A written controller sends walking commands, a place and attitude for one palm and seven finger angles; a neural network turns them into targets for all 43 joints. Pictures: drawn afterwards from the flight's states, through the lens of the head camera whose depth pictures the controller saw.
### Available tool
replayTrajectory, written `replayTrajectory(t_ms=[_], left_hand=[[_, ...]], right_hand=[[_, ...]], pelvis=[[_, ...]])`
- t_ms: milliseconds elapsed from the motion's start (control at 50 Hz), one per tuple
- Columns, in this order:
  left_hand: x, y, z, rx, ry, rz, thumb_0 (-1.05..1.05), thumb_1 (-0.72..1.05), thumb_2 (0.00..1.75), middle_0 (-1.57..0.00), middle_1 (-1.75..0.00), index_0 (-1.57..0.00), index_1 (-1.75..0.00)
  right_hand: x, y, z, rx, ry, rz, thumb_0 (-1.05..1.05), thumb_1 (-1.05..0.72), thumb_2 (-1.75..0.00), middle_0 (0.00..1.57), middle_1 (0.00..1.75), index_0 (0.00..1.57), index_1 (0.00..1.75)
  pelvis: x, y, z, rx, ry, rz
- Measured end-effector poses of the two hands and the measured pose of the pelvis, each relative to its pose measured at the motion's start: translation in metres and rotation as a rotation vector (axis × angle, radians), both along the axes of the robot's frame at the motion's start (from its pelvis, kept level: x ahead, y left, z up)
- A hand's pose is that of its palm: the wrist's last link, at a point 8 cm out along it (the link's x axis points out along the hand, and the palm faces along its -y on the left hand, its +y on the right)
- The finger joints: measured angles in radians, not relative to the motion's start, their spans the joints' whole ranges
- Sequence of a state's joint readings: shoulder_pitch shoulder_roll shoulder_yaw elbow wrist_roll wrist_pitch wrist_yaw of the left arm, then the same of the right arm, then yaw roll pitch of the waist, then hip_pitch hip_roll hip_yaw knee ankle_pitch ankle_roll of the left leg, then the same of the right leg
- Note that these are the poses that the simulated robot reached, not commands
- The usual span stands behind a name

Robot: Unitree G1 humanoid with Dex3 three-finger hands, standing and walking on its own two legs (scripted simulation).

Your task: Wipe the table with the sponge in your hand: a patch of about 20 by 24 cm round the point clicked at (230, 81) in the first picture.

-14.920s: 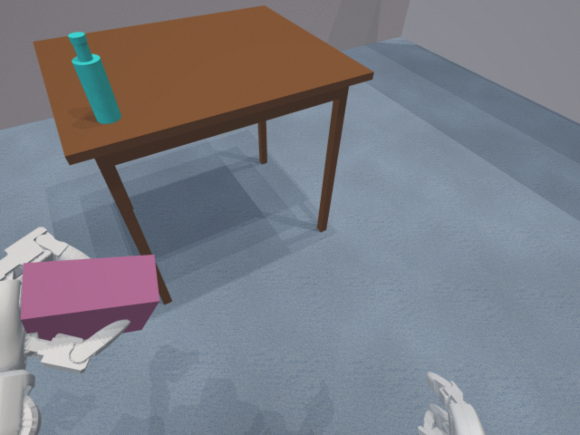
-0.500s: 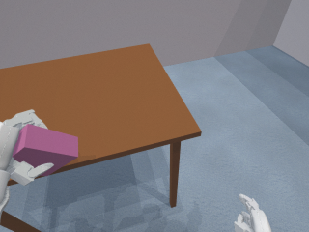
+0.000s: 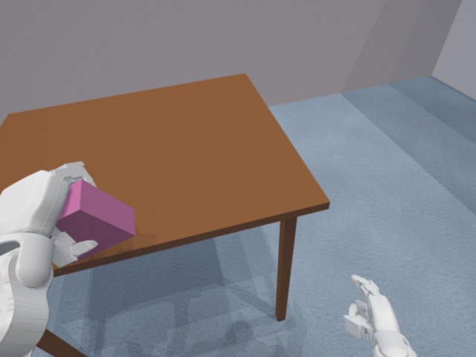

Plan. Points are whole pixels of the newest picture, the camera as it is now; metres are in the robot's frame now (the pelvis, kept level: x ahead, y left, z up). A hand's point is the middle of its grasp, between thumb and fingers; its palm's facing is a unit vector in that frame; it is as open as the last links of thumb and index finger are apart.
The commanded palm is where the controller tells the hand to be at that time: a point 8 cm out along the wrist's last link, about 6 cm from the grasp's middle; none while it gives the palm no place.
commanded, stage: turn the palm down, sponge in hand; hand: left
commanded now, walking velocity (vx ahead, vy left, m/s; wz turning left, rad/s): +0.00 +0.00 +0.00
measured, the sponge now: (86, 228) +0.23 +0.28 +0.14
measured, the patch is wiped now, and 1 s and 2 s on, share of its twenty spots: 0.00 0.00 0.00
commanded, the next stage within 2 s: move the sponge above the wiping area in 0.88 s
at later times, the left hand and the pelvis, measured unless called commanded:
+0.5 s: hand (70, 220) +0.22 +0.27 +0.18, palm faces +0.20 -0.07 -0.98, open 9.2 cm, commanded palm +0.17 +0.27 +0.25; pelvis -0.02 -0.01 +0.00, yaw +0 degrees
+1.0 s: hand (86, 217) +0.23 +0.26 +0.17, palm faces +0.19 -0.06 -0.98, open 9.2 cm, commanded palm +0.19 +0.26 +0.24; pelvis -0.01 -0.02 +0.00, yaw -1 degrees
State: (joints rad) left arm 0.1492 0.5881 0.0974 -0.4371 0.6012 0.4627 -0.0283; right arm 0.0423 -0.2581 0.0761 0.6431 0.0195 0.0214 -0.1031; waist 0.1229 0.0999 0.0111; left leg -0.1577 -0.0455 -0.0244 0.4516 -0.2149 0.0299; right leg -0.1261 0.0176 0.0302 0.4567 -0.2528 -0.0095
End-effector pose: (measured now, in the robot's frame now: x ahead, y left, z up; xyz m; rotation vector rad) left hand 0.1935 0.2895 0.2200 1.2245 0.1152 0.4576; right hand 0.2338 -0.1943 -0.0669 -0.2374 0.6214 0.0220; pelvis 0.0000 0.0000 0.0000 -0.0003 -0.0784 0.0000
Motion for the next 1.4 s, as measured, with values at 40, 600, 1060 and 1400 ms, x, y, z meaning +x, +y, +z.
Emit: replayTrajectory(t_ms=[40, 600, 1060, 1400], left_hand=[[-0.001, -0.001, 0.002, 0.021, 0.008, -0.002, 0.00, -0.42, 1.05, -0.82, -1.40, -0.82, -1.40], [-0.004, -0.025, 0.006, 0.201, 0.087, 0.041, 0.00, -0.43, 1.05, -0.82, -1.40, -0.82, -1.40], [0.008, -0.037, 0.004, 0.205, 0.099, 0.046, 0.00, -0.43, 1.05, -0.82, -1.40, -0.82, -1.40], [0.027, -0.029, -0.008, 0.224, 0.171, 0.036, 0.00, -0.43, 1.05, -0.82, -1.40, -0.82, -1.40]], right_hand=[[0.001, 0.004, 0.002, 0.003, -0.003, 0.013, 0.01, -0.90, -0.90, 0.20, 0.30, 0.20, 0.30], [-0.004, -0.004, 0.000, 0.036, 0.020, 0.050, 0.01, -0.90, -0.90, 0.20, 0.30, 0.20, 0.30], [0.006, -0.020, 0.002, 0.036, 0.001, 0.030, 0.01, -0.90, -0.90, 0.20, 0.30, 0.20, 0.30], [0.006, -0.013, -0.003, 0.026, 0.034, 0.035, 0.01, -0.90, -0.90, 0.20, 0.30, 0.20, 0.30]], pelvis=[[-0.002, 0.001, 0.000, 0.001, -0.005, 0.000], [-0.017, -0.014, 0.002, 0.010, -0.027, -0.004], [-0.008, -0.023, 0.002, 0.014, -0.024, -0.008], [-0.004, -0.018, 0.002, 0.013, -0.011, -0.002]])
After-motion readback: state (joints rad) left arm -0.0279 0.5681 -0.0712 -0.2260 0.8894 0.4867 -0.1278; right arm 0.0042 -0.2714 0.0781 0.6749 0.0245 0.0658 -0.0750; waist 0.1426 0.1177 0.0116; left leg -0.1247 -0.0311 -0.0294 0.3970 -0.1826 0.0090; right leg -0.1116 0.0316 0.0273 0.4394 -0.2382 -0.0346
